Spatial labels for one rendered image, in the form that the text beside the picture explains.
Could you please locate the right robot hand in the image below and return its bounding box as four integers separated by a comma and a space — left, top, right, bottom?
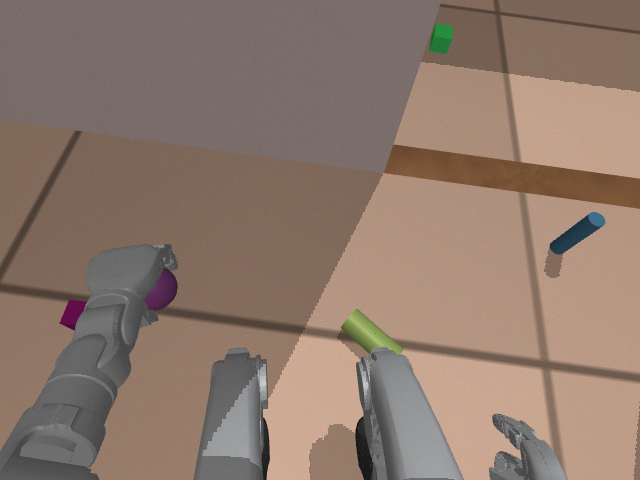
489, 414, 568, 480

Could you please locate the left robot arm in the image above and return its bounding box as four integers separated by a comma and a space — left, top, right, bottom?
0, 289, 144, 480

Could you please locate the left robot hand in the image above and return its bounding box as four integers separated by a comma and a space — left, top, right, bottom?
85, 244, 178, 327

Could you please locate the right robot foot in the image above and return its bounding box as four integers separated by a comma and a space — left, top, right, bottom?
356, 416, 373, 480

